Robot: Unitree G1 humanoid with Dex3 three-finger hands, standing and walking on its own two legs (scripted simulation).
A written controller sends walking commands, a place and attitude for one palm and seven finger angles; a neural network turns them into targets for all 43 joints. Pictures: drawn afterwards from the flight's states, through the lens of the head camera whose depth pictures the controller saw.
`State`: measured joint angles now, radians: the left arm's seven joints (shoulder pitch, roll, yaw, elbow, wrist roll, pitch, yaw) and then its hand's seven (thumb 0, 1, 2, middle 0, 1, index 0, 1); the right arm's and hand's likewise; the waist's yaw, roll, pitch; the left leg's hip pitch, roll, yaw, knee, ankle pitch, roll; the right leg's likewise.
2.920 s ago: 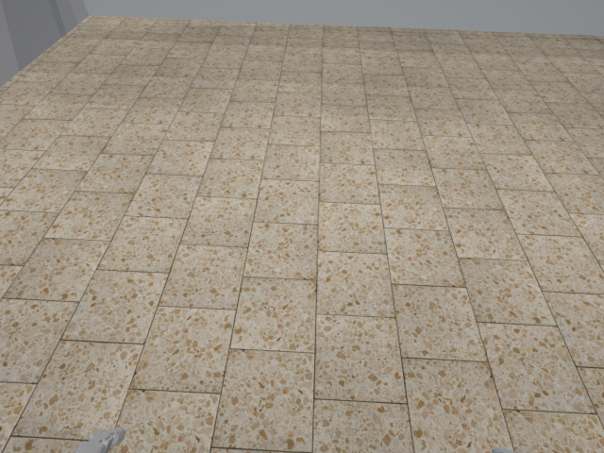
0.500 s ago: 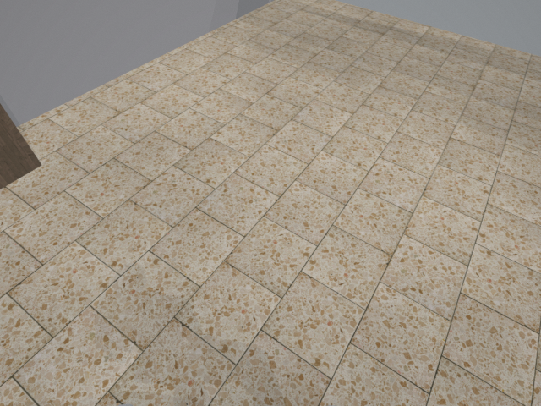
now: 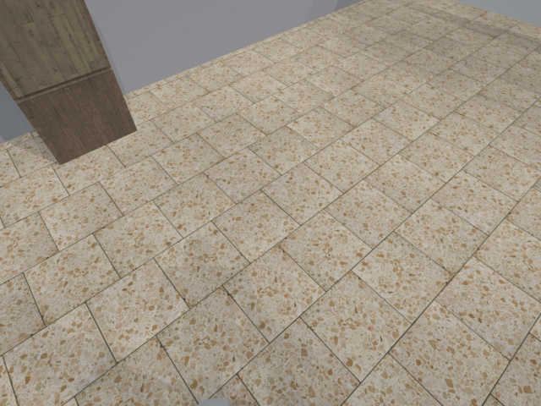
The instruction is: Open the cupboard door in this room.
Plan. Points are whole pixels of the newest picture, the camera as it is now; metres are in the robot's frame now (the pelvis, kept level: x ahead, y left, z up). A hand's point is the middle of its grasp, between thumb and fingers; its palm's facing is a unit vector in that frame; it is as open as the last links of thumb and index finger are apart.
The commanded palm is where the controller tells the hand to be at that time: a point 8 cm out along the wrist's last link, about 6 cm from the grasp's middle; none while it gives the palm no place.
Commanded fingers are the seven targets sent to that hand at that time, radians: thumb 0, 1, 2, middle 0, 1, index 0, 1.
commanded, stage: stand and wait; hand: left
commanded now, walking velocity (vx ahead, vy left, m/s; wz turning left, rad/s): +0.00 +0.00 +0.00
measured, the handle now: out of the picture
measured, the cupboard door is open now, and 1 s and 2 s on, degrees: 0 0 0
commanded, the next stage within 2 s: turn or walk to find it in 0.20 s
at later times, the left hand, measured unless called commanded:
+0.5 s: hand out of the picture +0.02 +0.24 -0.17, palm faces +0.13 -0.97 -0.23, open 7.4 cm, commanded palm none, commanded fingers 0.00 0.90 0.90 -0.20 -0.30 -0.20 -0.30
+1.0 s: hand out of the picture -0.11 +0.22 -0.19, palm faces +0.21 -0.96 -0.16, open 7.4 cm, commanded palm none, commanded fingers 0.00 0.90 0.90 -0.20 -0.30 -0.20 -0.30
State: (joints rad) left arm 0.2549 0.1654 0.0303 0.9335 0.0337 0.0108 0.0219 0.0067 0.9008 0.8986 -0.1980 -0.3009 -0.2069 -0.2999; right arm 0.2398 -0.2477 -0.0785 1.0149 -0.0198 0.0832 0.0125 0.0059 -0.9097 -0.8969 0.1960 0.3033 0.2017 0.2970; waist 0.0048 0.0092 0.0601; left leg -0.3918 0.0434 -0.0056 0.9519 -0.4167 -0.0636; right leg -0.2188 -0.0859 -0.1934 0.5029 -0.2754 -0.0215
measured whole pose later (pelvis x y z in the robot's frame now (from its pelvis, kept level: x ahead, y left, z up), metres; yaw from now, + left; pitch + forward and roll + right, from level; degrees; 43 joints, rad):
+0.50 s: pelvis -0.03 +0.04 +0.00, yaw +5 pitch -2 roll +0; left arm 0.19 0.19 0.04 1.01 0.01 0.04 0.02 0.01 0.91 0.90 -0.19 -0.30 -0.20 -0.30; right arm 0.18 -0.18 -0.04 1.02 -0.02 0.02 -0.02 0.00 -0.92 -0.90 0.20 0.30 0.21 0.30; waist 0.00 0.00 0.05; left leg -0.19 -0.04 0.01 0.46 -0.24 0.04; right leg -0.28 -0.06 -0.05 0.69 -0.41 0.06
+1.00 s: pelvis -0.08 +0.05 +0.00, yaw +8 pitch -3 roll +0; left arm 0.29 0.18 0.02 1.10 0.02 0.04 0.02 0.01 0.91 0.90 -0.20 -0.30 -0.20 -0.30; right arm 0.27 -0.14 -0.02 1.11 -0.02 0.01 -0.02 0.01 -0.91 -0.90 0.20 0.30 0.20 0.30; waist 0.03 -0.05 0.03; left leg -0.17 0.02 0.06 0.51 -0.29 0.01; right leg -0.24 -0.08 -0.10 0.50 -0.22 0.03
